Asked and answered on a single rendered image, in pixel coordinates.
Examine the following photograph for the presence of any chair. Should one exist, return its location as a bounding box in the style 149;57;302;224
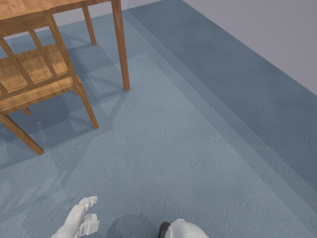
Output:
0;6;99;156

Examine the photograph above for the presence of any robot left hand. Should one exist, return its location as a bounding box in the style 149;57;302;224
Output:
63;196;100;238

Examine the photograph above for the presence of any right robot thigh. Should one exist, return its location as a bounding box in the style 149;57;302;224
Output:
166;221;209;238

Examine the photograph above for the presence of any left robot forearm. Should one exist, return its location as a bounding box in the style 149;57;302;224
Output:
51;223;80;238

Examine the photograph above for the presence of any right robot shin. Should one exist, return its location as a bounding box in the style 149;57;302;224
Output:
164;219;185;238

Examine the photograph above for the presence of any table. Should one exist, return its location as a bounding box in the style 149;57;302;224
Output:
0;0;131;91

